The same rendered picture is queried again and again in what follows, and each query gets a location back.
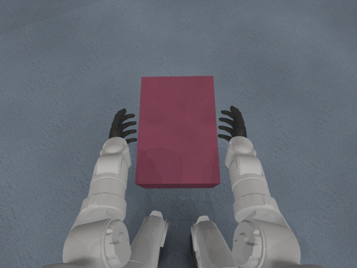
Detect right robot hand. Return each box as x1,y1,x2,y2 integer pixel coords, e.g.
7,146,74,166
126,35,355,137
218,106,247,141

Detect right robot thigh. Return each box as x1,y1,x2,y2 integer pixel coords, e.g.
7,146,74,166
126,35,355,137
191,221,239,268

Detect robot thigh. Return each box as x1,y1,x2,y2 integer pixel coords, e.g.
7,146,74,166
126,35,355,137
191,221,239,268
121,215,168,268

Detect carton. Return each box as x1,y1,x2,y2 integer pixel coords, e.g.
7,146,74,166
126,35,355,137
135,76,220,189

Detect right robot forearm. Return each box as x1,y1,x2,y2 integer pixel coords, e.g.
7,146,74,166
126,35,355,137
225,136,301,260

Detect left robot forearm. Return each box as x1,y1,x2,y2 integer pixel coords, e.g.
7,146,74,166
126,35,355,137
63,137,131,262

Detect left robot upper arm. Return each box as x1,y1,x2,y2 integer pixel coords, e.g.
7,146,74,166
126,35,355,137
41,218,131,268

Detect left robot hand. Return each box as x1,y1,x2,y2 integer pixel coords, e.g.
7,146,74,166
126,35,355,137
109,108,137,144

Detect right robot upper arm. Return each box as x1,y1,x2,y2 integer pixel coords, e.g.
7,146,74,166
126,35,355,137
231,218,326,268

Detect left robot thigh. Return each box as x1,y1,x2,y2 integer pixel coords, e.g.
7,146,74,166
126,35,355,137
121,215,168,268

